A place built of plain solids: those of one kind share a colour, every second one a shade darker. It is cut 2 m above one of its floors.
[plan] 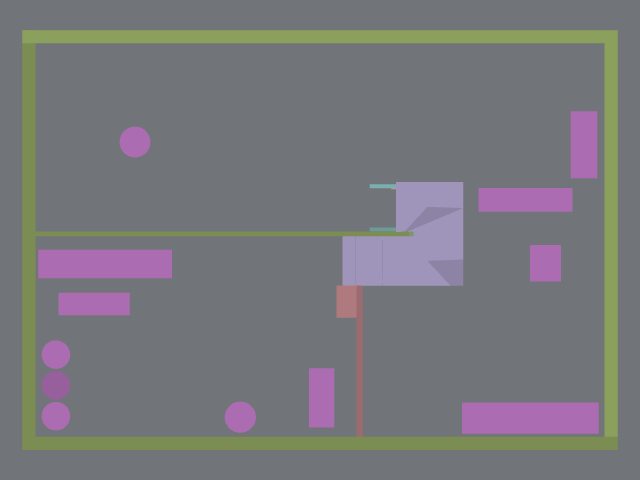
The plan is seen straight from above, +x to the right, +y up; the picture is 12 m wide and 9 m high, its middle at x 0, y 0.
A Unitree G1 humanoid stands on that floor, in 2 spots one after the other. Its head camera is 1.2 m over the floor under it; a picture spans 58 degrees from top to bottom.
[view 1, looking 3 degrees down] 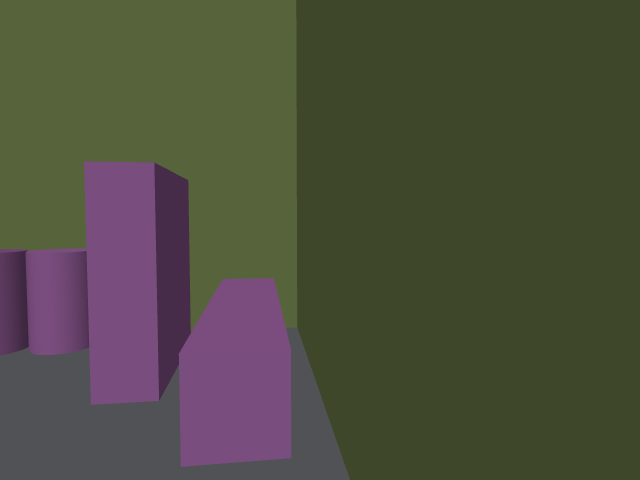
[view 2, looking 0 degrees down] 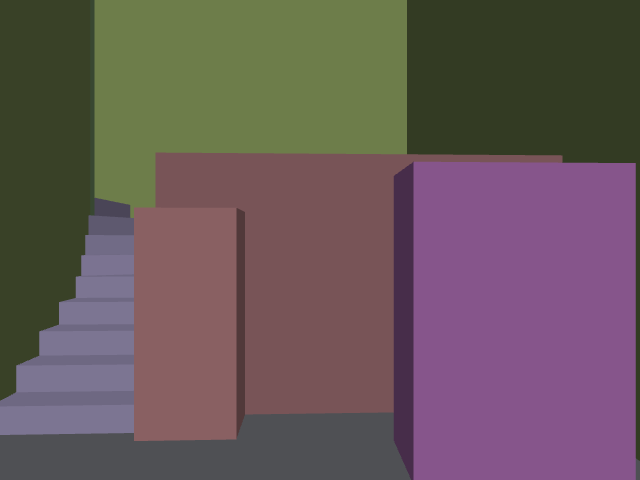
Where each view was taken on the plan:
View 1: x -0.67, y -0.33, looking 172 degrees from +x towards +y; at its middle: wall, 2.91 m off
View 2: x -2.31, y -1.87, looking -2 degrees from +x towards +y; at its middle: part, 3.00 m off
